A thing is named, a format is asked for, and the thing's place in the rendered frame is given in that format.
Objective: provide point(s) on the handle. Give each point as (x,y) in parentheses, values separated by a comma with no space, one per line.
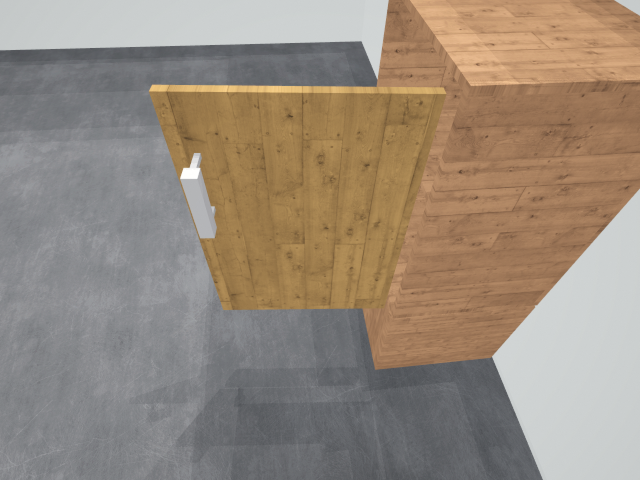
(195,190)

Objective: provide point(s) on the cupboard door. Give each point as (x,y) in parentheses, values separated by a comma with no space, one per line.
(313,186)

